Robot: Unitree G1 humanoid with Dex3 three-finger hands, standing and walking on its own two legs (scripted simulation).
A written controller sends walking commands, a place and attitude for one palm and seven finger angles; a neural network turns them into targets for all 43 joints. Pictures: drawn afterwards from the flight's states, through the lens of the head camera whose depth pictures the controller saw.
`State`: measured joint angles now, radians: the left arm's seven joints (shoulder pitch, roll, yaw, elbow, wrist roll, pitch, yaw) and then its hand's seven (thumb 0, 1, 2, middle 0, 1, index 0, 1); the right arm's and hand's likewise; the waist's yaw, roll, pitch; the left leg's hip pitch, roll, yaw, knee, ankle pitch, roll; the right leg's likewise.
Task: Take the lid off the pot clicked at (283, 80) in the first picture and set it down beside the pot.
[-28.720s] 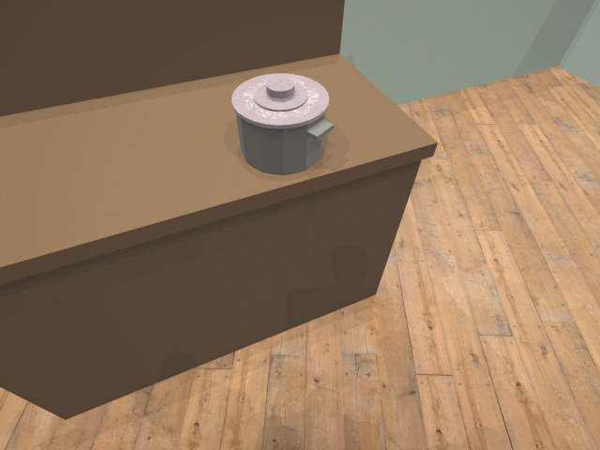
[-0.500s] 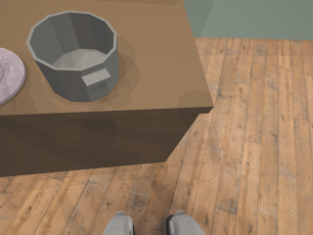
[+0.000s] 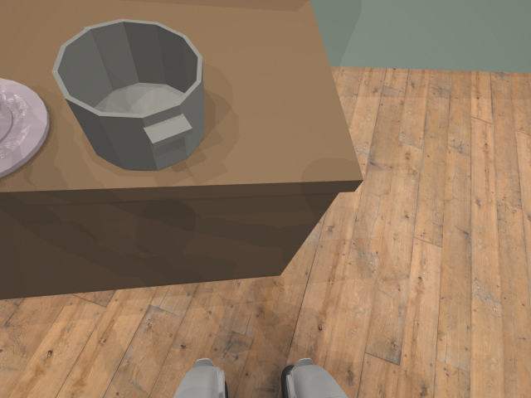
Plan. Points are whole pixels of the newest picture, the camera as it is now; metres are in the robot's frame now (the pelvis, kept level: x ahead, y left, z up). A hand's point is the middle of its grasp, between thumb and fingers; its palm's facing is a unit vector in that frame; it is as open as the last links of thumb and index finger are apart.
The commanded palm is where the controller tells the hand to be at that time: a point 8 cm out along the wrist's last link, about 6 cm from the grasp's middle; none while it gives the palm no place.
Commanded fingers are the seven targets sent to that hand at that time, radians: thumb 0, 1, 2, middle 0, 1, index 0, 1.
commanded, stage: raise the empty hand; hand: left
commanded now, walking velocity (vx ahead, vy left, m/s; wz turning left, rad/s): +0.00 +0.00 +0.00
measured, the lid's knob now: out of the picture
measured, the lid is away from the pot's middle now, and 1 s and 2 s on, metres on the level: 0.24 0.24 0.24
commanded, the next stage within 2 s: draw the hand back to the body in 1.20 s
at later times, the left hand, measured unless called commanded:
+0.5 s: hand out of the picture +0.47 +0.38 +0.13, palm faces -0.39 -0.17 -0.91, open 11.0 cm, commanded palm +0.50 +0.37 +0.19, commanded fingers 0.00 0.00 0.61 -0.34 -0.88 -0.34 -0.88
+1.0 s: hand out of the picture +0.46 +0.39 +0.18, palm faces -0.36 -0.17 -0.91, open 11.0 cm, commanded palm +0.50 +0.38 +0.25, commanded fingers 0.00 0.00 0.61 -0.34 -0.88 -0.34 -0.88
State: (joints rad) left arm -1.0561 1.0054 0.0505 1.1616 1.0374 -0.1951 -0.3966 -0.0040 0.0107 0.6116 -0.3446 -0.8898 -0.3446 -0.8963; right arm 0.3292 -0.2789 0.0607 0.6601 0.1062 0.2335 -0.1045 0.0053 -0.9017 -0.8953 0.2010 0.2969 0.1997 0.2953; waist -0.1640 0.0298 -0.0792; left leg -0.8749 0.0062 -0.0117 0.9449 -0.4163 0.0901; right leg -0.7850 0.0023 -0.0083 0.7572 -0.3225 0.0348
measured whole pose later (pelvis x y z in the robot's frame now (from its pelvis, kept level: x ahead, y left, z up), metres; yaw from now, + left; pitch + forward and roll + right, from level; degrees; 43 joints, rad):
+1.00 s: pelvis +0.02 -0.01 +0.02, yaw +1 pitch +15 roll -5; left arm -1.16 1.00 -0.02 1.17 1.01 -0.07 -0.47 0.00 0.01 0.61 -0.35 -0.88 -0.35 -0.89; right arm 0.33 -0.28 0.06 0.68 0.12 0.21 -0.10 0.01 -0.90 -0.90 0.20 0.30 0.20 0.30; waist -0.14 0.04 -0.09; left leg -0.68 -0.01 -0.01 0.78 -0.38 0.08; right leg -0.59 -0.01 0.00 0.60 -0.28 0.04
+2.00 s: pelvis +0.03 -0.04 +0.05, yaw +2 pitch +5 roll -2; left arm -0.68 0.67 0.34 0.74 0.10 -0.07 -0.05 0.00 0.02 0.61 -0.35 -0.88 -0.35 -0.88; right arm 0.26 -0.25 0.08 0.58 0.09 0.09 -0.08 0.01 -0.90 -0.90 0.20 0.30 0.20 0.30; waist -0.02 0.00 -0.01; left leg -0.35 0.00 -0.01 0.57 -0.31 0.03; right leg -0.30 -0.01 0.00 0.46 -0.25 0.03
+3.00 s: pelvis +0.02 -0.08 +0.06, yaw +2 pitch -5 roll +0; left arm 0.07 0.36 0.38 -0.07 -0.10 -0.08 0.08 0.01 0.88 0.89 -0.20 -0.31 -0.21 -0.31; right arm 0.16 -0.24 0.04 0.69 0.02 -0.10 -0.08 0.02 -0.90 -0.90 0.20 0.30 0.20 0.30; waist 0.05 0.07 0.03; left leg -0.05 0.03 -0.02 0.35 -0.21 -0.02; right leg -0.04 0.02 -0.01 0.32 -0.19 -0.01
